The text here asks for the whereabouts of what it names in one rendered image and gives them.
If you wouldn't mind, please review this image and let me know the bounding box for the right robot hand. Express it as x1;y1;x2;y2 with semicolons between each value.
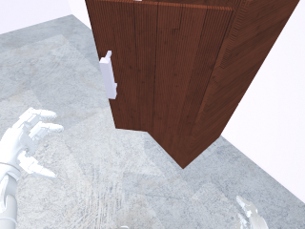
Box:
233;196;269;229

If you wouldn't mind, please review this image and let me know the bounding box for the cupboard door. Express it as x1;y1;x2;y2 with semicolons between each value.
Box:
85;0;234;136

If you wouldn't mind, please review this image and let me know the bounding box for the left robot hand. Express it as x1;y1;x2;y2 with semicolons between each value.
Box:
0;107;64;179

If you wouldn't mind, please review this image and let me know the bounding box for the handle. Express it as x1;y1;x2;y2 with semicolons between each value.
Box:
99;51;117;99

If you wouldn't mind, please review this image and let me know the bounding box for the left robot forearm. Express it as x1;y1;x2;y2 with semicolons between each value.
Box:
0;162;22;229

